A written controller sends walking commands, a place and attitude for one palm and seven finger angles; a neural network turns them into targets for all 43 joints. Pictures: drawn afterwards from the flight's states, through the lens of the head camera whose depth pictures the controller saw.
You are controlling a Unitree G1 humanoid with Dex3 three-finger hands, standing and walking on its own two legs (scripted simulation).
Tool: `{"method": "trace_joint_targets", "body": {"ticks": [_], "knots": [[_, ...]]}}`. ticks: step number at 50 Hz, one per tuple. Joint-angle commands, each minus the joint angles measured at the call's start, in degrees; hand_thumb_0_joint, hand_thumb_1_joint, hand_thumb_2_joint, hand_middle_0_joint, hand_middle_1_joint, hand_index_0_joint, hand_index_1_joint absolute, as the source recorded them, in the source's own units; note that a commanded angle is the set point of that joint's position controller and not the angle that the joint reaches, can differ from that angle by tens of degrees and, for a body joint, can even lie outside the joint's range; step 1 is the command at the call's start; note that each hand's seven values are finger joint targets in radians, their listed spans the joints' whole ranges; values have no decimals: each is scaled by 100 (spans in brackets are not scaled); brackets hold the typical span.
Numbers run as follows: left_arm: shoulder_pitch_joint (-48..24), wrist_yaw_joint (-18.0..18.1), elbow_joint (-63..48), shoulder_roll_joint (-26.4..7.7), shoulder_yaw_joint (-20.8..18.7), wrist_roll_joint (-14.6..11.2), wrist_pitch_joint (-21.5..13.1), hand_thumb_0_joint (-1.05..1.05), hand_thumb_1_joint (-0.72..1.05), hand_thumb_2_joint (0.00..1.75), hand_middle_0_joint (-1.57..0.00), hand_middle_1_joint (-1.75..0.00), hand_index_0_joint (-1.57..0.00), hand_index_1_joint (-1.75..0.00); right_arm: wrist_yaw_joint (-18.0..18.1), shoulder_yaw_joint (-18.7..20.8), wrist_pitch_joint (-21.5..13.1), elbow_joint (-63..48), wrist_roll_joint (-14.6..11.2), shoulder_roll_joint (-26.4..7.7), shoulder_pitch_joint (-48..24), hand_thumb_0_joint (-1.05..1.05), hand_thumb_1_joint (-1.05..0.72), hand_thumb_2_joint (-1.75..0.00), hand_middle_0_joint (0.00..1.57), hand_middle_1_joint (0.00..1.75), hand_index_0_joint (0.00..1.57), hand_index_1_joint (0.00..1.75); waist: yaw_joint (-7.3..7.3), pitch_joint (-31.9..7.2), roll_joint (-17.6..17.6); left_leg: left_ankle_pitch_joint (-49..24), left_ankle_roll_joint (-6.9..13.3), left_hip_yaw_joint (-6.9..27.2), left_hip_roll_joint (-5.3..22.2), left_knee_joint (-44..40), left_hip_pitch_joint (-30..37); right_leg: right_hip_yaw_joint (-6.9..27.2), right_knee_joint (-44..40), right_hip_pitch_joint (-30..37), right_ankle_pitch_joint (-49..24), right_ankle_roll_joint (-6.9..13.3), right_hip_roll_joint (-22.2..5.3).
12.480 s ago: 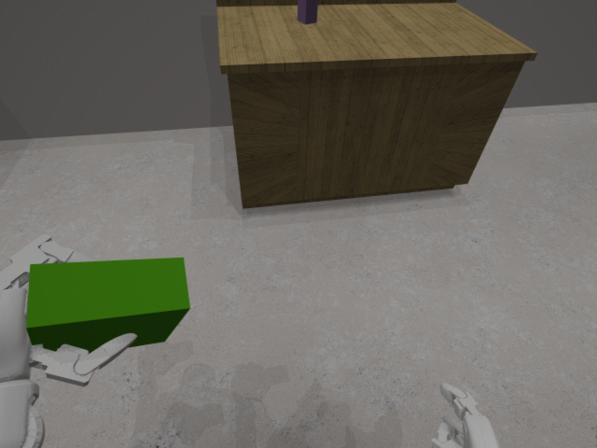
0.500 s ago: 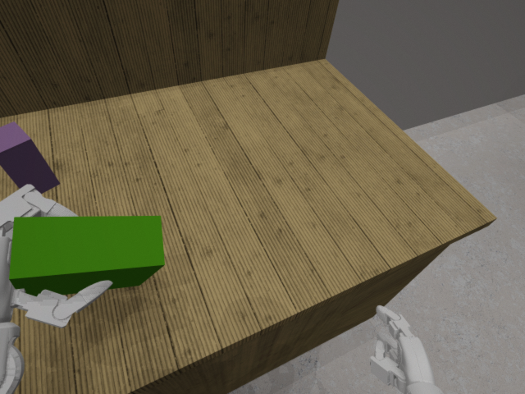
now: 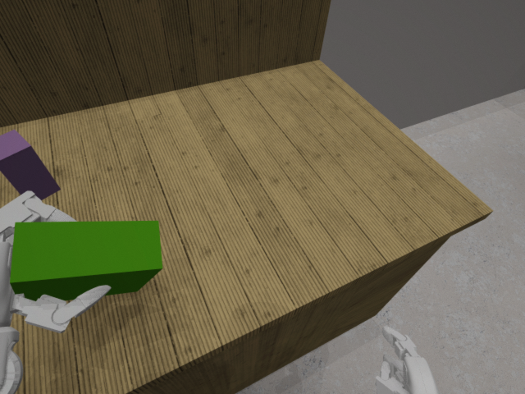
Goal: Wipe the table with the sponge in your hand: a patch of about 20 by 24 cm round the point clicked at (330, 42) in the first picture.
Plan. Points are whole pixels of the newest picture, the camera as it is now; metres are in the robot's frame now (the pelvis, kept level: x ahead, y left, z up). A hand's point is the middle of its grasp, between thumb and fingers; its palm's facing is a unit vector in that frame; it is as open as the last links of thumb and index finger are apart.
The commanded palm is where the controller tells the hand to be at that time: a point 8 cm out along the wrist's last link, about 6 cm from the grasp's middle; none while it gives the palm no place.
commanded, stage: shuffle to correct the standing spot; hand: left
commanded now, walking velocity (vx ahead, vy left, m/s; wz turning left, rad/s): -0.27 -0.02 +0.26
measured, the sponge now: (109, 262) +0.23 +0.21 +0.13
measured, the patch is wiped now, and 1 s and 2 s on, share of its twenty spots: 0.00 0.00 0.00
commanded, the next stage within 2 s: come to a stop and stand still in 0.74 s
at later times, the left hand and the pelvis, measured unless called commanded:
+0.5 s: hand (48, 306) +0.17 +0.23 +0.16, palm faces +0.37 -0.80 -0.47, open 9.8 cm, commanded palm +0.11 +0.27 +0.17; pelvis -0.04 -0.02 -0.02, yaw +2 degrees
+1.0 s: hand (19, 374) +0.11 +0.23 +0.16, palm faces +0.31 -0.82 -0.49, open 9.8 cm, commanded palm +0.06 +0.27 +0.17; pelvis -0.10 -0.01 -0.02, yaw -1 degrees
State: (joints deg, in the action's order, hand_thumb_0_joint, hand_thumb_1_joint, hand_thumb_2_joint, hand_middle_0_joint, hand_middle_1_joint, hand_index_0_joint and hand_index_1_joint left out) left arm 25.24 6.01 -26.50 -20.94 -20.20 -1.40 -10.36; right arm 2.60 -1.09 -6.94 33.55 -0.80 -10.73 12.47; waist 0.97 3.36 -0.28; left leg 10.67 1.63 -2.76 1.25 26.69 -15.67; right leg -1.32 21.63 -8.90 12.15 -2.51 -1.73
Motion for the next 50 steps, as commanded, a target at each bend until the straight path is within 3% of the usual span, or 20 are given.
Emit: {"method": "trace_joint_targets", "body": {"ticks": [1, 10, 18, 23, 25, 26, 28, 31, 33, 35, 39, 41, 42, 43, 44, 45, 46, 47, 49, 50], "knots": [[-342, 183, -1430, -1111, -782, -76, -431, 0, 10, 130, -120, -160, -120, -160, 76, 277, -356, -962, -29, -773, -628, 0, -90, -90, 20, 30, 20, 30, -2, -787, 393, -227, -53, 577, 446, -624, 278, 122, -70, 50, -832, 279, -213], [101, 140, -1685, -1091, -874, -195, -680, 0, 10, 130, -120, -160, -120, -160, 68, 322, -312, -1078, 10, -780, -480, 0, -90, -90, 20, 30, 20, 30, 43, -1061, 481, -813, -1, 783, 587, -219, 71, 132, 184, 74, -1261, 417, -286], [-94, 88, -1925, -1163, -988, -192, -964, 0, 10, 130, -120, -160, -120, -160, 110, 368, -464, -1085, 47, -811, -523, 0, -90, -90, 20, 30, 20, 30, 5, -1071, 523, 105, 67, 893, 742, -90, -420, 209, 600, -242, -862, 511, -301], [-161, 112, -2074, -1259, -1087, -186, -1145, 0, 10, 130, -120, -160, -120, -160, 125, 414, -570, -966, 67, -802, -374, 0, -90, -90, 20, 30, 20, 30, -82, -992, -71, 1189, -101, 631, 149, 927, -298, 870, 49, -1118, -230, 929, -930], [-70, 179, -2036, -1301, -1129, -192, -1170, 0, 10, 130, -120, -160, -120, -160, 121, 402, -588, -792, 105, -741, -305, 0, -90, -90, 20, 30, 20, 30, -97, -1024, -543, 991, -215, 515, -142, 1674, 71, 1113, -226, -1581, -221, 1227, -1528], [51, 259, -1972, -1386, -1283, -149, -1137, 0, 10, 130, -120, -160, -120, -160, 129, 389, -576, -664, 107, -765, -458, 0, -90, -90, 20, 30, 20, 30, -106, -1077, -354, 688, -206, 594, -90, 1587, 323, 1124, -108, -1716, -530, 1276, -1537], [-33, 242, -2118, -1339, -1233, -156, -1228, 0, 10, 130, -120, -160, -120, -160, 132, 378, -611, -754, 126, -754, -512, 0, -90, -90, 20, 30, 20, 30, -73, -1034, -157, -117, -46, 1090, 306, 413, 9, 433, 609, -1247, -632, 909, -827], [120, 154, -1795, -1470, -1471, -174, -1343, 0, 10, 130, -120, -160, -120, -160, 179, 363, -766, -750, 177, -855, -654, 0, -90, -90, 20, 30, 20, 30, -142, -808, 1546, 1158, 638, 2667, 1884, -1545, -1199, 140, 2755, -739, 1670, 408, 289], [-397, 126, -2037, -1353, -1364, -203, -1350, 0, 10, 130, -120, -160, -120, -160, 155, 442, -729, -635, 286, -750, -365, 0, -90, -90, 20, 30, 20, 30, -211, -728, 1297, 441, 894, 2349, 1764, -1263, -919, 423, 3225, -1118, 1857, 346, 354], [-231, 62, -2020, -1241, -1348, -254, -1316, 0, 10, 130, -120, -160, -120, -160, 56, 570, -773, -592, 226, -835, -270, 0, -90, -90, 20, 30, 20, 30, -87, -1116, 1348, -171, 716, 1807, 1462, -816, -224, 310, 2803, -1176, 1632, 438, 361], [89, -52, -2266, -1310, -1330, -347, -1139, 0, 10, 130, -120, -160, -120, -160, -50, 490, -692, -759, 206, -833, -447, 0, -90, -90, 20, 30, 20, 30, 18, -1237, 1533, 1132, 323, 1607, 1105, -642, -618, 35, 819, -16, 876, 677, 325], [379, -39, -2172, -1643, -1663, -315, -1146, 0, 10, 130, -120, -160, -120, -160, -70, 435, -736, -739, 136, -748, -500, 0, -90, -90, 20, 30, 20, 30, 52, -1233, 1083, 1454, 66, 1382, 603, 252, -759, -85, -401, 422, -229, 799, 23], [434, -76, -2134, -1567, -1494, -373, -1207, 0, 10, 130, -120, -160, -120, -160, -95, 349, -755, -743, 108, -697, -439, 0, -90, -90, 20, 30, 20, 30, 55, -1099, 392, 1602, -91, 1036, 158, 1304, -430, -15, -848, -163, -569, 946, -341], [484, -71, -1926, -1589, -1530, -345, -1203, 0, 10, 130, -120, -160, -120, -160, -87, 468, -773, -666, -12, -730, -246, 0, -90, -90, 20, 30, 20, 30, 16, -1230, -751, 1683, -360, 360, -429, 3396, -333, 564, -765, -637, -726, 1484, -1243], [645, -112, -1688, -1156, -1128, -337, -1011, 0, 10, 130, -120, -160, -120, -160, -138, 636, -634, -758, -85, -867, -153, 0, -90, -90, 20, 30, 20, 30, -48, -1013, -1824, 1899, -404, 685, -554, 4800, -852, 2095, -658, -1169, -1038, 1951, -2177], [522, -33, -1752, -1176, -1271, -337, -862, 0, 10, 130, -120, -160, -120, -160, -191, 582, -503, -855, -170, -722, -312, 0, -90, -90, 20, 30, 20, 30, -123, -698, -1449, 2158, -328, 1246, -112, 5036, -1311, 1662, -6, -915, -2178, 1983, -2171], [507, 94, -1731, -1151, -1286, -304, -734, 0, 10, 130, -120, -160, -120, -160, -205, 339, -392, -867, -153, -548, -427, 0, -90, -90, 20, 30, 20, 30, -241, -852, -659, 2239, -168, 1338, 39, 4051, -1324, 1334, 482, -529, -2631, 1733, -1991], [446, 195, -1791, -1121, -1238, -256, -711, 0, 10, 130, -120, -160, -120, -160, -198, 202, -282, -862, -91, -472, -430, 0, -90, -90, 20, 30, 20, 30, -355, -971, -273, 1843, -116, 892, -30, 2510, -1085, 718, 993, -157, -3106, 1303, -1537], [208, 381, -1758, -1343, -1369, -208, -693, 0, 10, 130, -120, -160, -120, -160, -31, 310, -335, -791, -76, -591, -486, 0, -90, -90, 20, 30, 20, 30, -337, -1203, 91, -95, -20, 163, -326, -315, 126, 17, 2171, -3, -3373, 614, -726], [-29, 426, -1916, -1312, -1307, -245, -723, 0, 10, 130, -120, -160, -120, -160, 6, 422, -417, -803, -48, -669, -506, 0, -90, -90, 20, 30, 20, 30, -255, -1160, 361, -1548, 191, 549, 271, -670, 1086, -115, 2627, -631, -1786, 466, -380]]}}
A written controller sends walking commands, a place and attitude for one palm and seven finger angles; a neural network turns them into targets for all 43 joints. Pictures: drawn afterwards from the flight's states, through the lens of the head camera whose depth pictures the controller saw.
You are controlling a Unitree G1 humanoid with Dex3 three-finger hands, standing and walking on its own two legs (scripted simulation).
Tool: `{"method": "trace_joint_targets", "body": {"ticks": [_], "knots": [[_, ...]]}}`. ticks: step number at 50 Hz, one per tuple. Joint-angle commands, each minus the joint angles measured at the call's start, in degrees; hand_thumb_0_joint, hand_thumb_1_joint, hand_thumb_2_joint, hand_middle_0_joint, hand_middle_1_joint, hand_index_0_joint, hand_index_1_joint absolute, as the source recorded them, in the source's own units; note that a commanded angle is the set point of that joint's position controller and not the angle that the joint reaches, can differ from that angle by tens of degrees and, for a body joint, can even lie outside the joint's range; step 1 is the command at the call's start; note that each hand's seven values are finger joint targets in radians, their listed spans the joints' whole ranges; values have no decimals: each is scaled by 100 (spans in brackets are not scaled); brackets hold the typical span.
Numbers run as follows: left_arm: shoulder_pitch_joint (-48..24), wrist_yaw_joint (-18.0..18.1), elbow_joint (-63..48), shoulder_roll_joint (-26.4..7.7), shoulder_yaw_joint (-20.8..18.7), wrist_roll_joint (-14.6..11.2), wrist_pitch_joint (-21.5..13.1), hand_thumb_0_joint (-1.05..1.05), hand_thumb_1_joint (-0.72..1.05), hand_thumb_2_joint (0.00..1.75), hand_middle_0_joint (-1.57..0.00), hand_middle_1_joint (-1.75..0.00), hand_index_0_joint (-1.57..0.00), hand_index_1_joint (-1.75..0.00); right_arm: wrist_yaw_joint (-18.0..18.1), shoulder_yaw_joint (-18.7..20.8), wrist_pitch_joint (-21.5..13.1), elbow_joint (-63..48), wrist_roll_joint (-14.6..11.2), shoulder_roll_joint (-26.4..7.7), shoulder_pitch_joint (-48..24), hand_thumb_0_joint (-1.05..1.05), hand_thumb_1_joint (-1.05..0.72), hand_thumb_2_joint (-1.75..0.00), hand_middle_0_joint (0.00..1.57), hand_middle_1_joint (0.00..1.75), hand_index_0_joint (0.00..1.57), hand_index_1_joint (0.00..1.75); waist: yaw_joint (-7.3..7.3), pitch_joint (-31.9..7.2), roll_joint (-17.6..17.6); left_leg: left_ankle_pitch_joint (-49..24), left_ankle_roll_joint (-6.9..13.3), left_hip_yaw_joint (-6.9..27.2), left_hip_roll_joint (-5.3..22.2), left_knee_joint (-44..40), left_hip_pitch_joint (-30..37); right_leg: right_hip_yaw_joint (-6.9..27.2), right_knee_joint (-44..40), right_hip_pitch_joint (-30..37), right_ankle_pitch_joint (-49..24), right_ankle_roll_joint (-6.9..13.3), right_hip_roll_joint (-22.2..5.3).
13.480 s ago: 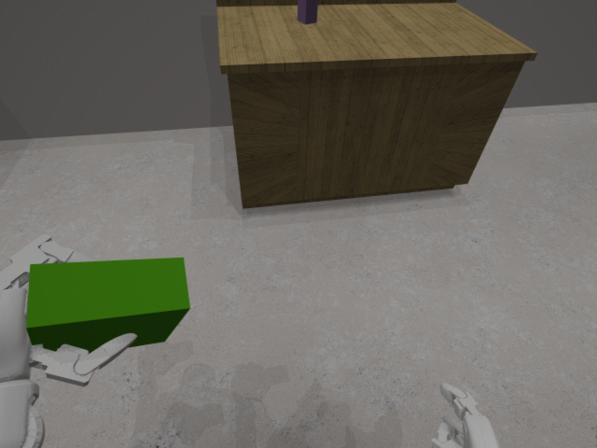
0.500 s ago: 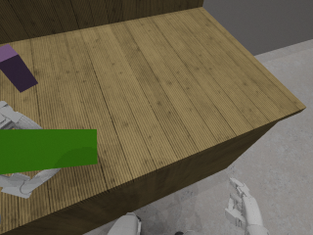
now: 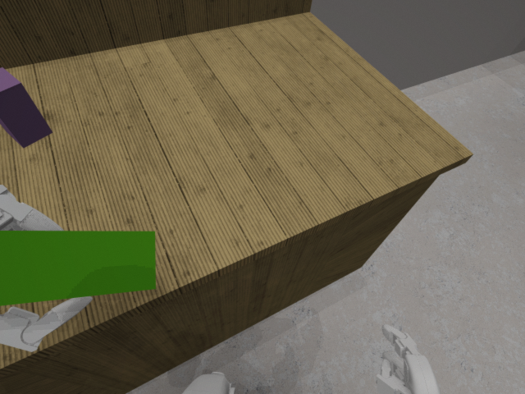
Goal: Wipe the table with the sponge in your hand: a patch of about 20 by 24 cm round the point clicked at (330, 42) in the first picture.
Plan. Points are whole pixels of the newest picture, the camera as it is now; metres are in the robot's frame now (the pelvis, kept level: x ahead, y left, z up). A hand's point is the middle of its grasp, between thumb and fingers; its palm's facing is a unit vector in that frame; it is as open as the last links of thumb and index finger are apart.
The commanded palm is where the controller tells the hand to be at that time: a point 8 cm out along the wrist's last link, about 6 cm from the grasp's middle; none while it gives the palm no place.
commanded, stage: come to a stop and stand still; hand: left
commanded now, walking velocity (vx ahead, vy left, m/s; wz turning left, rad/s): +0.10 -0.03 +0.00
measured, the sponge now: (92, 267) +0.22 +0.20 +0.15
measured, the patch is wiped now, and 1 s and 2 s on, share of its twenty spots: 0.00 0.00 0.00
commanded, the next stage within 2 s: none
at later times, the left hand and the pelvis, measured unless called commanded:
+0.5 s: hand out of the picture +0.15 +0.27 +0.15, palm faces +0.45 -0.81 -0.36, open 9.8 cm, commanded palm +0.08 +0.29 +0.19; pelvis -0.07 +0.01 -0.03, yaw +2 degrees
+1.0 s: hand out of the picture +0.07 +0.30 +0.17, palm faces +0.48 -0.79 -0.39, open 9.8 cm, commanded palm +0.00 +0.33 +0.19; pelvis -0.13 +0.03 -0.02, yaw +4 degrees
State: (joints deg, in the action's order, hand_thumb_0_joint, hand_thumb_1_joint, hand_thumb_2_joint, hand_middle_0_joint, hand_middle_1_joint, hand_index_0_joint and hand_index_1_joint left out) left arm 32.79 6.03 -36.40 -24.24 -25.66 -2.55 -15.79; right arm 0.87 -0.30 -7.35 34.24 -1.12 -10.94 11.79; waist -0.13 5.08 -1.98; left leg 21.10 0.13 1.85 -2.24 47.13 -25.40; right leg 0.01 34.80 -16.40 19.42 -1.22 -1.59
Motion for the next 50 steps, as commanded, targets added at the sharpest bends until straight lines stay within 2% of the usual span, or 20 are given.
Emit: {"method": "trace_joint_targets", "body": {"ticks": [1, 3, 12, 13, 15, 18, 23, 26, 27, 29, 32, 34, 36, 40, 43, 44, 45, 46, 47, 50], "knots": [[-937, 463, -1062, -1003, -735, -120, -170, 0, 10, 130, -120, -160, -120, -160, 202, 484, -448, -904, -31, -777, -430, 0, -90, -90, 20, 30, 20, 30, -108, -1196, 1033, -3996, 726, 1063, 1559, -2549, 2932, -162, 2052, -1057, 37, 238, -38], [-1010, 351, -1262, -1178, -700, -57, -96, 0, 10, 130, -120, -160, -120, -160, 129, 381, -405, -859, 115, -733, -391, 0, -90, -90, 20, 30, 20, 30, -157, -1228, 1666, -4093, 826, 2296, 1686, -2237, 2299, 226, 2441, -1409, 1032, 191, 122], [-619, 79, -322, -910, -737, -57, 103, 0, 10, 130, -120, -160, -120, -160, -60, 308, -70, -935, -135, -769, -228, 0, -90, -90, 20, 30, 20, 30, -85, -797, 695, 845, 561, 852, 821, -1233, -562, -357, -676, 998, -938, 358, -12], [-863, 78, 30, -995, -800, -23, 107, 0, 10, 130, -120, -160, -120, -160, -38, 304, -26, -866, -105, -748, -168, 0, -90, -90, 20, 30, 20, 30, -115, -697, 223, 1285, 469, 581, 565, -573, -734, -111, -913, 868, -810, 498, -302], [-1348, -19, -12, -674, -314, -111, 208, 0, 10, 130, -120, -160, -120, -160, -83, 598, 30, -1027, -232, -983, -82, 0, -90, -90, 20, 30, 20, 30, -81, -552, -1844, 397, 131, 352, -13, 2546, 230, 2326, -1801, -1409, 363, 1490, -1765], [-1601, 83, -309, -809, -260, 26, 330, 0, 10, 130, -120, -160, -120, -160, -163, 335, 143, -821, -90, -673, -431, 0, -90, -90, 20, 30, 20, 30, -195, -613, -121, -54, 169, 508, 333, 2830, 119, 1498, -907, -1743, -504, 1477, -1595], [-1462, 287, -1376, -1133, -582, 86, 148, 0, 10, 130, -120, -160, -120, -160, -19, 413, -120, -851, -9, -672, -304, 0, -90, -90, 20, 30, 20, 30, -49, -1476, 272, -1042, 237, -380, 118, -2023, 1107, 403, 944, -388, -1963, 836, -791], [-1508, 454, -1755, -1358, -773, 159, -105, 0, 10, 130, -120, -160, -120, -160, 77, 389, -356, -830, 142, -444, -443, 0, -90, -90, 20, 30, 20, 30, -177, -1068, 3080, -4238, 468, 248, 838, -2576, 2362, -748, 2747, -1533, 954, 305, 472], [-1669, 403, -1694, -1435, -801, 166, -210, 0, 10, 130, -120, -160, -120, -160, -5, 351, -322, -776, 220, -448, -352, 0, -90, -90, 20, 30, 20, 30, -264, -393, 3124, -3974, 717, 1855, 1212, -2158, 1482, -174, 2691, -1778, 1240, 376, 355], [-1062, 212, -1028, -821, -605, 199, -261, 0, 10, 130, -120, -160, -120, -160, -160, 567, -145, -714, 79, -731, -100, 0, -90, -90, 20, 30, 20, 30, -147, -638, 866, -3733, 552, 1036, 1034, -979, 1343, 8, 1028, -887, 442, 644, 183], [-419, 78, -444, -952, -920, -78, -169, 0, 10, 130, -120, -160, -120, -160, -175, 530, -47, -937, -109, -715, -162, 0, -90, -90, 20, 30, 20, 30, 32, -1457, -594, -1919, 341, 56, 147, 1821, 264, -119, -1253, 1551, -2090, 1053, -285], [-231, 11, -249, -819, -912, -226, -71, 0, 10, 130, -120, -160, -120, -160, -201, 752, 17, -1120, -127, -1051, 37, 0, -90, -90, 20, 30, 20, 30, 34, -1384, -1683, 546, 137, 822, 88, 3344, -541, 2573, -1126, 368, -1548, 1822, -1785], [-496, -1, -294, -904, -924, -153, 42, 0, 10, 130, -120, -160, -120, -160, -275, 547, 256, -949, -87, -772, -147, 0, -90, -90, 20, 30, 20, 30, -145, -752, -185, 478, 171, 962, 506, 3288, -301, 2130, -912, -1262, -608, 1785, -1763], [-1412, 140, -703, -992, -509, 60, 89, 0, 10, 130, -120, -160, -120, -160, -157, 370, 145, -813, 21, -651, -216, 0, -90, -90, 20, 30, 20, 30, -147, -1117, -181, -261, 250, -202, 258, 175, 1135, 606, -246, -1796, -112, 1124, -921], [-1894, 205, -981, -966, -352, 146, 93, 0, 10, 130, -120, -160, -120, -160, 14, 434, -104, -730, 34, -657, -62, 0, -90, -90, 20, 30, 20, 30, -146, -955, 1242, -1914, 364, -445, 408, -2726, 1853, -436, 2153, -1364, 507, 647, 238], [-2172, 261, -1138, -1002, -281, 188, 59, 0, 10, 130, -120, -160, -120, -160, 6, 372, -172, -708, 80, -567, -197, 0, -90, -90, 20, 30, 20, 30, -220, -770, 2283, -3197, 592, 358, 857, -2629, 1751, -673, 3271, -1641, 873, 410, 586], [-2330, 274, -1125, -1347, -514, 172, 5, 0, 10, 130, -120, -160, -120, -160, -50, 297, -194, -758, 174, -569, -420, 0, -90, -90, 20, 30, 20, 30, -265, -585, 3074, -2645, 958, 2126, 1576, -2548, 586, -53, 4025, -1592, 1081, 300, 556], [-2416, 164, -1379, -1367, -598, 224, -73, 0, 10, 130, -120, -160, -120, -160, -149, 356, -236, -679, 182, -539, -354, 0, -90, -90, 20, 30, 20, 30, -211, -263, 2487, -2071, 1191, 2707, 1847, -2668, 67, 522, 4620, -1673, 696, 298, 492], [-1938, 104, -1106, -1062, -485, 245, -132, 0, 10, 130, -120, -160, -120, -160, -226, 454, -177, -628, 34, -598, -223, 0, -90, -90, 20, 30, 20, 30, -123, -272, 1155, -2020, 1293, 2149, 1801, -2082, 321, 727, 4408, -1819, 411, 366, 371], [-1134, 12, -967, -869, -655, 4, -98, 0, 10, 130, -120, -160, -120, -160, -303, 478, 9, -708, -33, -767, -148, 0, -90, -90, 20, 30, 20, 30, -101, -744, 1154, -1763, 1126, 1769, 1632, -1231, 762, 281, 2868, -1556, 189, 467, 374]]}}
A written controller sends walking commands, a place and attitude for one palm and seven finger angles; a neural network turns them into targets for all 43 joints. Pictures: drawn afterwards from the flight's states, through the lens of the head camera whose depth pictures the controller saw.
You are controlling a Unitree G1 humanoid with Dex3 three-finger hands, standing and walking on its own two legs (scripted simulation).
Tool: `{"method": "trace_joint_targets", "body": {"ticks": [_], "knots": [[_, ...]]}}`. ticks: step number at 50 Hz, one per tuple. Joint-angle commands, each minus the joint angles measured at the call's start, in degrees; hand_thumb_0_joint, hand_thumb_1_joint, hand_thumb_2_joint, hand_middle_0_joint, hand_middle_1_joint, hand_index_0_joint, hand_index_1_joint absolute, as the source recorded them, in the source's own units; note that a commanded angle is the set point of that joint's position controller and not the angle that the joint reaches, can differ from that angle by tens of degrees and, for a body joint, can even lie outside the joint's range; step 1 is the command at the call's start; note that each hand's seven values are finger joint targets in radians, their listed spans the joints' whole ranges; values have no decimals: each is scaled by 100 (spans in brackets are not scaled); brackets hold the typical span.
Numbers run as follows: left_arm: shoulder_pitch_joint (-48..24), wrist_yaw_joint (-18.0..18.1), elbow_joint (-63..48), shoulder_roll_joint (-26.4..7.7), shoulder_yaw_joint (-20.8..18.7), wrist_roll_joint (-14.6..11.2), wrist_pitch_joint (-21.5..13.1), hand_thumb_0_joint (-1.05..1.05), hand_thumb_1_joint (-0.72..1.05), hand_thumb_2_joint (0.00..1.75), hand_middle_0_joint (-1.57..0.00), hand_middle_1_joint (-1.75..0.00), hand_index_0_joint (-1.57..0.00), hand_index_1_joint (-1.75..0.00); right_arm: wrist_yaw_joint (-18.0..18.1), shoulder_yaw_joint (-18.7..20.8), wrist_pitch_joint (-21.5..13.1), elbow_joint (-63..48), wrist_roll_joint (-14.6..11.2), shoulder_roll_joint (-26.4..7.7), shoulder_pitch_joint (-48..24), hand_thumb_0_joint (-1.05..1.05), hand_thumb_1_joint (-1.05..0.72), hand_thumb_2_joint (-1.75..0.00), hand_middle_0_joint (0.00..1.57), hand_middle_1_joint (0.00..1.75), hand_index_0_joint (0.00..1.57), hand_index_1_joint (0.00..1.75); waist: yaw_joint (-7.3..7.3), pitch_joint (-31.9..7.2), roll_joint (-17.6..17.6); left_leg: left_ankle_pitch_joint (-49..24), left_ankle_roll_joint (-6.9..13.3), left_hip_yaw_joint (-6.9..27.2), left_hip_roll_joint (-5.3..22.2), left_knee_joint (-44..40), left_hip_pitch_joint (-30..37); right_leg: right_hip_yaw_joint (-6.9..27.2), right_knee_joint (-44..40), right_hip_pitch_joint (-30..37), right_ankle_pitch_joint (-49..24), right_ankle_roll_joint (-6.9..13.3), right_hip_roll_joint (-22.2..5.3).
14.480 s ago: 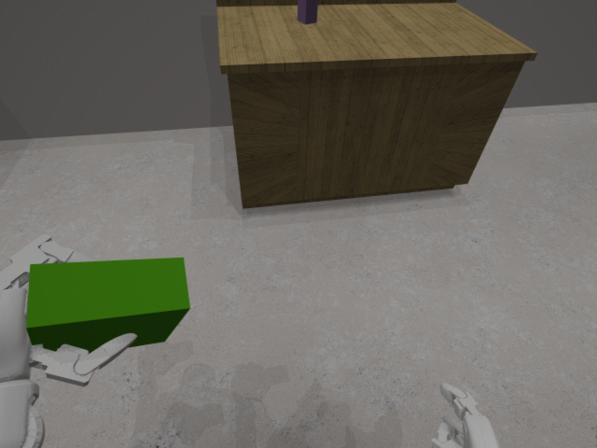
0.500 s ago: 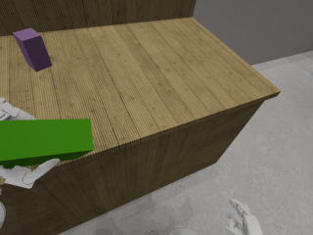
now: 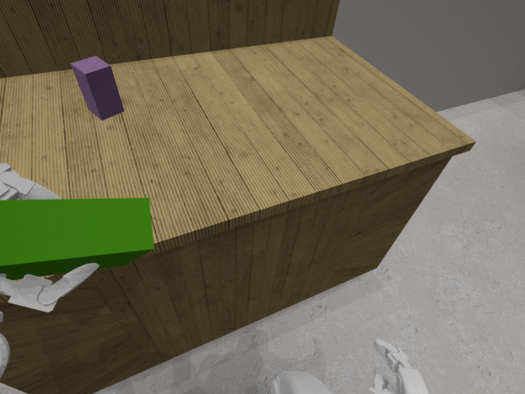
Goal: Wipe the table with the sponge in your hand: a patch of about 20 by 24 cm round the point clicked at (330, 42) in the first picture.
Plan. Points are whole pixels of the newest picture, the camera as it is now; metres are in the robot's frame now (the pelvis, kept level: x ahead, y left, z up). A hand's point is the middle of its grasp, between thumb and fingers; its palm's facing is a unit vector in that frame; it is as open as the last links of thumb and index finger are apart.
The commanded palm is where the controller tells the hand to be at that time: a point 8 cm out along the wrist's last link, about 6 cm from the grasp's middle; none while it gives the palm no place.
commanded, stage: come to a stop and stand still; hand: left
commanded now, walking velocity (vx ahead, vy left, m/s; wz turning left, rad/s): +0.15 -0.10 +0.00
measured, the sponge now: (96, 238) +0.25 +0.21 +0.17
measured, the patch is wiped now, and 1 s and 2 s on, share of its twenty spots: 0.00 0.00 0.00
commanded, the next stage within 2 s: look again from close up in 1.40 s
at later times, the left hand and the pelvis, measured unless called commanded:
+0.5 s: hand out of the picture +0.15 +0.24 +0.21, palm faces +0.44 -0.78 -0.44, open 9.8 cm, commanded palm +0.08 +0.27 +0.21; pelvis -0.08 -0.01 +0.01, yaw -1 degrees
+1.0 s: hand out of the picture +0.05 +0.24 +0.22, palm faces +0.46 -0.78 -0.43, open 9.8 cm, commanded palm -0.01 +0.27 +0.21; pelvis -0.15 -0.01 +0.02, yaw +3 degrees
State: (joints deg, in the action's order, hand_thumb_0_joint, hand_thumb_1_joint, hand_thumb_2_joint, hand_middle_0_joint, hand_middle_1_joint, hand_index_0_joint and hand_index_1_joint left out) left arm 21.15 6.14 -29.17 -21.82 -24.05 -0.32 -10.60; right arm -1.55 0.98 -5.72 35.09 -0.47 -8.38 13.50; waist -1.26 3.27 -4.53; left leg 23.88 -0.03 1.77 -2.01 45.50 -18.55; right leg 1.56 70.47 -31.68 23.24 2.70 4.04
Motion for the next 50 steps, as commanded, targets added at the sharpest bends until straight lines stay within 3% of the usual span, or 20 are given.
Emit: {"method": "trace_joint_targets", "body": {"ticks": [1, 5, 6, 7, 8, 10, 18, 20, 22, 23, 27, 28, 30, 32, 36, 38, 40, 41, 44, 50], "knots": [[202, -13, -1511, -1171, -980, -219, -592, 0, 10, 130, -120, -160, -120, -160, -42, 348, -96, -842, -96, -1037, -312, 0, -90, -90, 20, 30, 20, 30, 17, -620, 1568, -2201, 1060, 1593, 1511, -795, 136, -2, -1392, 210, -145, 95, -171], [-229, -92, -619, -1184, -1064, -233, -482, 0, 10, 130, -120, -160, -120, -160, 32, 234, -94, -931, -142, -1022, -238, 0, -90, -90, 20, 30, 20, 30, 41, -666, 519, -741, 544, 584, 743, 923, -1093, -546, -4399, 2467, -1607, 227, -295], [-227, -93, -433, -1039, -875, -249, -422, 0, 10, 130, -120, -160, -120, -160, 1, 334, -29, -946, -225, -1006, -59, 0, -90, -90, 20, 30, 20, 30, -67, -919, -547, -526, 322, -93, 18, 2533, -984, 110, -4843, 2642, -2634, 529, -818], [-508, -92, -798, -1089, -680, -297, -400, 0, 10, 130, -120, -160, -120, -160, -84, 525, 18, -1220, -215, -1297, -193, 0, -90, -90, 20, 30, 20, 30, 34, -1096, -1804, 394, 61, 197, -265, 3595, -1485, 2252, -4561, 2424, -3675, 1202, -1850], [-449, -100, -1095, -964, -522, -318, -473, 0, 10, 130, -120, -160, -120, -160, -135, 597, -31, -1306, -220, -1308, -314, 0, -90, -90, 20, 30, 20, 30, 161, -577, -1160, 137, 132, 990, 90, 3909, -1174, 2801, -4773, 1067, -2634, 1396, -2267], [115, -4, -1050, -1168, -683, -236, -446, 0, 10, 130, -120, -160, -120, -160, -128, 285, 136, -1136, -131, -976, -465, 0, -90, -90, 20, 30, 20, 30, 19, -383, 654, -201, 83, 751, 189, 4337, -1412, 2316, -4375, 605, -2137, 1500, -2127], [-83, 468, -2036, -1591, -909, -191, -438, 0, 10, 130, -120, -160, -120, -160, 214, 253, -115, -1033, -3, -853, -327, 0, -90, -90, 20, 30, 20, 30, 100, -1348, 378, -879, 176, -410, 11, -1429, 258, 942, -3090, 1620, -3091, 698, -1443], [-104, 538, -1972, -1569, -1032, -200, -515, 0, 10, 130, -120, -160, -120, -160, 319, 302, -200, -1039, 14, -848, -335, 0, -90, -90, 20, 30, 20, 30, 102, -1382, 1062, -2682, 199, -930, 169, -3267, 1021, -19, -2078, 1865, -2823, 306, -695], [-451, 543, -1877, -1661, -973, -173, -638, 0, 10, 130, -120, -160, -120, -160, 357, 213, -356, -883, 141, -707, -465, 0, -90, -90, 20, 30, 20, 30, -193, -783, 2865, -4541, 548, 225, 1028, -2332, 1658, -554, -1458, 595, 59, -58, -142], [-476, 453, -1622, -1532, -919, -120, -653, 0, 10, 130, -120, -160, -120, -160, 303, 194, -331, -894, 105, -697, -524, 0, -90, -90, 20, 30, 20, 30, -199, -233, 2518, -4392, 747, 1060, 1296, -1965, 803, -79, -1890, 696, 410, 48, -282], [888, 56, -902, -1054, -808, -335, -427, 0, 10, 130, -120, -160, -120, -160, 33, 445, -103, -1183, -244, -1090, -353, 0, -90, -90, 20, 30, 20, 30, 129, -1132, -544, -1793, 413, 31, 218, 1695, -338, -185, -4737, 3021, -2499, 379, -724], [1076, 39, -747, -1137, -958, -452, -396, 0, 10, 130, -120, -160, -120, -160, 92, 509, -122, -1268, -243, -1133, -311, 0, -90, -90, 20, 30, 20, 30, 90, -1165, -1356, -18, 241, -16, -143, 2369, -1110, 1300, -4744, 2786, -1657, 870, -1526], [1036, -45, -828, -1134, -923, -472, -298, 0, 10, 130, -120, -160, -120, -160, 52, 499, 37, -1209, -210, -1171, -278, 0, -90, -90, 20, 30, 20, 30, 14, -378, -524, -196, 57, 428, 126, 3274, -871, 2400, -5463, 221, 1005, 1120, -2068], [388, 21, -1199, -1269, -842, -361, -311, 0, 10, 130, -120, -160, -120, -160, 83, 311, 115, -1064, -116, -965, -434, 0, -90, -90, 20, 30, 20, 30, -80, -437, 239, -325, 111, 266, 315, 2821, -457, 1756, -5311, -547, 1070, 1032, -1960], [-417, 195, -1850, -1372, -587, -256, -284, 0, 10, 130, -120, -160, -120, -160, 303, 227, -266, -983, -62, -937, -489, 0, -90, -90, 20, 30, 20, 30, 111, -753, -65, -131, 357, -228, 234, -496, 1083, 1046, -5014, -681, 1416, 615, -1544], [-560, 231, -1864, -1125, -346, -197, -324, 0, 10, 130, -120, -160, -120, -160, 428, 156, -482, -824, -10, -935, -200, 0, -90, -90, 20, 30, 20, 30, 47, -979, 1174, -400, 451, -498, 107, -2408, 1555, 314, -3489, -31, 1156, 298, -681], [-705, 269, -1569, -1138, -353, -101, -311, 0, 10, 130, -120, -160, -120, -160, 405, 156, -572, -659, -5, -877, -139, 0, -90, -90, 20, 30, 20, 30, 33, -1055, 2358, -2431, 879, 258, 984, -2627, 1269, -678, -289, 90, 499, -163, 262], [-1240, 214, -2017, -1569, -607, -213, -402, 0, 10, 130, -120, -160, -120, -160, 289, 124, -700, -723, 40, -859, -262, 0, -90, -90, 20, 30, 20, 30, -83, -753, 3108, -1114, 1006, 1943, 1669, -2963, 487, -168, 971, -325, 594, -215, 185], [-324, 139, -969, -953, -355, -176, -413, 0, 10, 130, -120, -160, -120, -160, 115, 232, -582, -642, -153, -994, -253, 0, -90, -90, 20, 30, 20, 30, 19, 210, 888, 537, 1434, 2257, 1929, -2784, -65, 521, 802, -1076, -309, -100, -295], [182, 121, -822, -917, -661, -206, -424, 0, 10, 130, -120, -160, -120, -160, 167, 257, -300, -863, -83, -1084, -173, 0, -90, -90, 20, 30, 20, 30, 72, -547, 1467, 169, 921, 1179, 1545, -2268, -178, -627, -2974, 1098, -185, -82, -209]]}}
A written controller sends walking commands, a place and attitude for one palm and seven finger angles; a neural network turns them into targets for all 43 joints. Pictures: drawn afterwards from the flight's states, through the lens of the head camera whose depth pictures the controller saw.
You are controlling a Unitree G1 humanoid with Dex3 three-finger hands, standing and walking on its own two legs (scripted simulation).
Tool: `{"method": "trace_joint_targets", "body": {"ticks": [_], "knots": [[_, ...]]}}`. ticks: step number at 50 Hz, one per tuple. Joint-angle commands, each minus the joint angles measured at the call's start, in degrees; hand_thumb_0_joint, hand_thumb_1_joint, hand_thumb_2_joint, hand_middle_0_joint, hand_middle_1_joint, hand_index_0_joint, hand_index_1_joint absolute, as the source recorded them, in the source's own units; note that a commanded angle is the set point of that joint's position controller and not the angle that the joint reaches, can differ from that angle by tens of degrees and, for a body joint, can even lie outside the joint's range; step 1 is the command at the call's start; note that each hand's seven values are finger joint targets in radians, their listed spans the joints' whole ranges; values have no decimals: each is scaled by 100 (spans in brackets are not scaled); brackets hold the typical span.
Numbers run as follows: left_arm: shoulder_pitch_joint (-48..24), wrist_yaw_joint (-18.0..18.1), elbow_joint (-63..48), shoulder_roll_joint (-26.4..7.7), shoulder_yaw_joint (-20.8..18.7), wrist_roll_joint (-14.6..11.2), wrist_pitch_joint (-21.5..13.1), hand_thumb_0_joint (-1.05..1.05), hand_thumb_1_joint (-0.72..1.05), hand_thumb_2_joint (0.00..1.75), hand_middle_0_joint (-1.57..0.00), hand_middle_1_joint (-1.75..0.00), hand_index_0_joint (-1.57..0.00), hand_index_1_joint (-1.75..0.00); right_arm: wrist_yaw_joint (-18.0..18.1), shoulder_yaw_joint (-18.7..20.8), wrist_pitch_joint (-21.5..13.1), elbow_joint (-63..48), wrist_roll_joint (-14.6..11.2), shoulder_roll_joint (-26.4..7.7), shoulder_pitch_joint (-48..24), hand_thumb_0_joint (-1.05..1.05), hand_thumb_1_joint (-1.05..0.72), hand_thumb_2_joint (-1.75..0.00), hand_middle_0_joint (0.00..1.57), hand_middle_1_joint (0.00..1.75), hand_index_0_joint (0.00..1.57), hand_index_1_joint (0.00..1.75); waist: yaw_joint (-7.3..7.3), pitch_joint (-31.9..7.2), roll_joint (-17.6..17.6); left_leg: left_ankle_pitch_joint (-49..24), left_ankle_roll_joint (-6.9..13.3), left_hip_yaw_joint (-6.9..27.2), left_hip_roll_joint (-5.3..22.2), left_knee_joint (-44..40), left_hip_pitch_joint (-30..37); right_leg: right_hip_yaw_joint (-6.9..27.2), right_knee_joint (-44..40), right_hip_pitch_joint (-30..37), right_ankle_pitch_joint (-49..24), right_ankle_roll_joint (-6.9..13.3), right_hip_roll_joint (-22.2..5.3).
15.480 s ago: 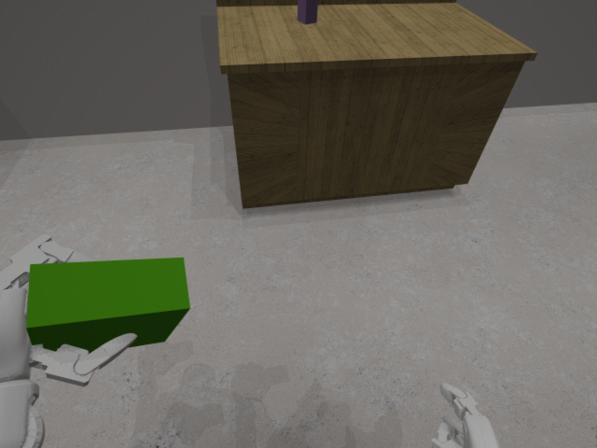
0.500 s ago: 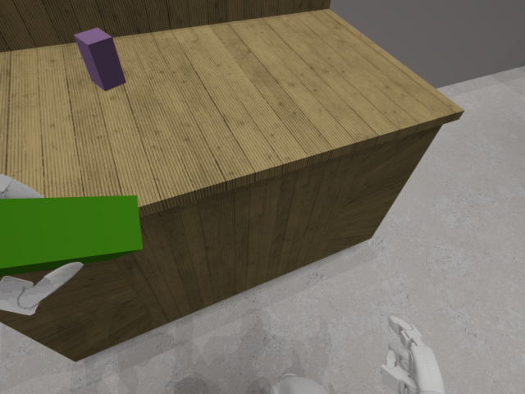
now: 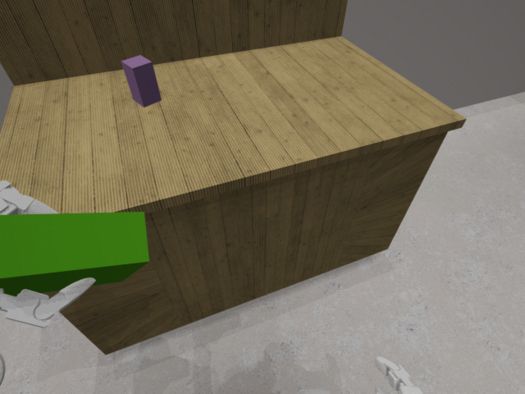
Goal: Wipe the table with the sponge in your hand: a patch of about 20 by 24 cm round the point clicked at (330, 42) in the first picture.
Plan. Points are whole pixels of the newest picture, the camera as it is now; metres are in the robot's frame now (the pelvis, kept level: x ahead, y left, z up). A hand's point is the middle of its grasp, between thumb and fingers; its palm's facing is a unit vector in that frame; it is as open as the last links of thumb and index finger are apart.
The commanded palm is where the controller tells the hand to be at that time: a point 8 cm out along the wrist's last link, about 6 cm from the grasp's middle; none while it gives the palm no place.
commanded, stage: come to a stop and stand still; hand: left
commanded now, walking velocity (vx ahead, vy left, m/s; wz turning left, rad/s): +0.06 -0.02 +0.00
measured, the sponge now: (93, 253) +0.24 +0.20 +0.17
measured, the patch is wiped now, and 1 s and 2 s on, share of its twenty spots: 0.00 0.00 0.00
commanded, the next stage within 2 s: look again from close up in 0.40 s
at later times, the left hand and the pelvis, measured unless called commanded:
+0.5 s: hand (67, 259) +0.21 +0.21 +0.20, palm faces +0.43 -0.78 -0.45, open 9.8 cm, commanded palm +0.16 +0.25 +0.19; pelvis +0.00 -0.03 +0.01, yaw +1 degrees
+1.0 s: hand (0, 256) +0.22 +0.29 +0.19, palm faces +0.45 -0.84 -0.31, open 9.8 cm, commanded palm +0.16 +0.31 +0.19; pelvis -0.01 +0.03 +0.01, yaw -3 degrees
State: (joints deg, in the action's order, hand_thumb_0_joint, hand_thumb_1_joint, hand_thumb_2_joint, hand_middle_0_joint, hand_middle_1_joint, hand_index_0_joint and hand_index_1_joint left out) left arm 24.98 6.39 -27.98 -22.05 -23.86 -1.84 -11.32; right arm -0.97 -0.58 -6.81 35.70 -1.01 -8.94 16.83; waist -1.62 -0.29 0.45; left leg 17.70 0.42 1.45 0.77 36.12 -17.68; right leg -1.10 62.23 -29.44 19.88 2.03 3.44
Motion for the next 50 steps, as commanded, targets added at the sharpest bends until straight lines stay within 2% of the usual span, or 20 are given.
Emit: {"method": "trace_joint_targets", "body": {"ticks": [1, 3, 4, 5, 6, 8, 9, 12, 15, 18, 21, 24, 25, 26, 27, 29, 32, 36, 41, 50], "knots": [[-302, 102, -855, -937, -671, -22, -320, 0, 10, 130, -120, -160, -120, -160, 139, 380, -210, -971, -25, -994, -511, 0, -90, -90, 20, 30, 20, 30, 110, -249, 992, 997, 759, 950, 1138, -1015, -305, -606, -2797, 1416, -79, -49, -34], [-644, 145, -713, -897, -507, 3, -299, 0, 10, 130, -120, -160, -120, -160, 198, 363, -209, -867, -1, -985, -559, 0, -90, -90, 20, 30, 20, 30, 142, -287, 417, 1632, 507, 511, 619, 5, -1293, -267, -3852, 2786, 44, 91, -248], [-719, 171, -594, -993, -517, 18, -281, 0, 10, 130, -120, -160, -120, -160, 203, 381, -180, -855, -16, -912, -539, 0, -90, -90, 20, 30, 20, 30, 155, -352, -683, 1235, 347, -16, 138, 1644, -1783, 866, -4282, 3091, 174, 479, -1048], [-861, 188, -664, -1002, -393, -33, -245, 0, 10, 130, -120, -160, -120, -160, 183, 450, -192, -951, -97, -931, -568, 0, -90, -90, 20, 30, 20, 30, 155, -388, -1762, 1046, 140, -146, -306, 3036, -2406, 2801, -4629, 3201, -386, 1019, -2112], [-1069, 152, -949, -872, -163, -70, -286, 0, 10, 130, -120, -160, -120, -160, 96, 574, -234, -1051, -123, -1194, -694, 0, -90, -90, 20, 30, 20, 30, 179, -172, -1667, 715, 54, 315, -286, 3536, -2223, 3481, -5002, 2489, -322, 888, -2359], [-550, 178, -1088, -998, -322, -139, -357, 0, 10, 130, -120, -160, -120, -160, 85, 374, -180, -841, -67, -945, -771, 0, -90, -90, 20, 30, 20, 30, 132, 254, -154, 61, -6, 493, 160, 3368, -2113, 2598, -4682, 1891, -549, 1239, -2410], [-416, 213, -1193, -1089, -408, -112, -404, 0, 10, 130, -120, -160, -120, -160, 101, 316, -124, -805, -42, -898, -779, 0, -90, -90, 20, 30, 20, 30, 126, 225, 80, -88, -27, 361, 208, 3057, -1962, 2101, -4634, 1826, -889, 1189, -2265], [-332, 340, -1507, -1337, -647, -99, -512, 0, 10, 130, -120, -160, -120, -160, 178, 298, -149, -865, -11, -829, -801, 0, -90, -90, 20, 30, 20, 30, 181, -30, -313, -234, 8, -46, 222, 1355, -1081, 1159, -4604, 1788, -1297, 841, -2064], [-28, 414, -1577, -1299, -706, -135, -462, 0, 10, 130, -120, -160, -120, -160, 229, 343, -280, -1023, 21, -774, -858, 0, -90, -90, 20, 30, 20, 30, 327, -259, -397, -501, 85, -565, -23, -202, 8, 1163, -4557, 1734, -1082, 596, -1974], [-6, 408, -1333, -1104, -587, -144, -434, 0, 10, 130, -120, -160, -120, -160, 267, 383, -331, -1077, -11, -873, -792, 0, -90, -90, 20, 30, 20, 30, 313, -333, -179, -571, 145, -483, 16, -1052, 642, 974, -4249, 1769, -1017, 222, -1676], [-33, 387, -976, -954, -455, -168, -384, 0, 10, 130, -120, -160, -120, -160, 284, 472, -372, -1066, -110, -1089, -770, 0, -90, -90, 20, 30, 20, 30, 279, -479, -194, -1549, 267, 3, 486, -1065, 950, 821, -3826, 1859, -1950, -103, -1289], [48, 329, -868, -909, -319, -124, -250, 0, 10, 130, -120, -160, -120, -160, 268, 407, -259, -1071, -110, -1045, -790, 0, -90, -90, 20, 30, 20, 30, 206, -481, -1, -1373, 235, 97, 457, -845, 695, 764, -3971, 1922, -1753, -69, -1210], [-5096, 233, -1496, -4764, -3259, 314, -734, 0, 10, 130, -120, -160, -120, -160, 369, 578, -513, -964, 192, -1107, -504, 0, -90, -90, 20, 30, 20, 30, 613, 305, -1221, -842, 42, -739, 135, 315, -197, 1458, -4862, 1389, -3647, -520, -1239], [-4424, 119, -53, -3561, -2455, 61, -677, 0, 10, 130, -120, -160, -120, -160, 349, 409, -444, -631, 38, -861, -781, 0, -90, -90, 20, 30, 20, 30, 364, -310, -639, -239, -89, -530, -268, 172, -113, 1521, -4327, 2117, -4582, 421, -1879], [-2941, -52, 918, -1479, -757, 74, -675, 0, 10, 130, -120, -160, -120, -160, 239, 319, -581, -845, 26, -834, -874, 0, -90, -90, 20, 30, 20, 30, 345, -671, -428, -106, -45, -136, -36, -52, -75, 1849, -3832, 2449, -5155, 423, -2056], [-1239, -62, 368, -474, 172, -95, -552, 0, 10, 130, -120, -160, -120, -160, 64, 354, -539, -950, -120, -942, -723, 0, -90, -90, 20, 30, 20, 30, 344, -926, 126, -1142, 47, -475, -36, -997, 572, 961, -3589, 2773, -4115, -100, -1398], [-144, -48, -299, -414, 244, -78, -363, 0, 10, 130, -120, -160, -120, -160, -50, 420, -453, -1199, -111, -1099, -910, 0, -90, -90, 20, 30, 20, 30, 434, -968, -336, -2151, 244, -19, 556, -1016, 1089, 595, -3683, 2075, -2039, -349, -851], [-670, 106, -1302, -1460, -757, -5, -372, 0, 10, 130, -120, -160, -120, -160, 147, 214, -335, -1401, 45, -1045, -1180, 0, -90, -90, 20, 30, 20, 30, 348, -539, -9, -543, 161, 205, 506, -1566, 456, 456, -3970, 1752, -569, -89, -651], [-1308, 125, -1347, -1285, -761, 12, -491, 0, 10, 130, -120, -160, -120, -160, 299, 95, -398, -1434, 123, -922, -1156, 0, -90, -90, 20, 30, 20, 30, 352, -439, 905, 509, 210, 413, 723, -2160, 102, 159, -3632, 2056, -498, -79, -398], [-1412, 59, -531, -368, 353, 181, -336, 0, 10, 130, -120, -160, -120, -160, 210, 158, -440, -1200, 115, -1009, -930, 0, -90, -90, 20, 30, 20, 30, 257, -241, 755, 2365, 259, 689, 894, -2658, -30, -166, -3253, 1776, 96, -38, -101]]}}
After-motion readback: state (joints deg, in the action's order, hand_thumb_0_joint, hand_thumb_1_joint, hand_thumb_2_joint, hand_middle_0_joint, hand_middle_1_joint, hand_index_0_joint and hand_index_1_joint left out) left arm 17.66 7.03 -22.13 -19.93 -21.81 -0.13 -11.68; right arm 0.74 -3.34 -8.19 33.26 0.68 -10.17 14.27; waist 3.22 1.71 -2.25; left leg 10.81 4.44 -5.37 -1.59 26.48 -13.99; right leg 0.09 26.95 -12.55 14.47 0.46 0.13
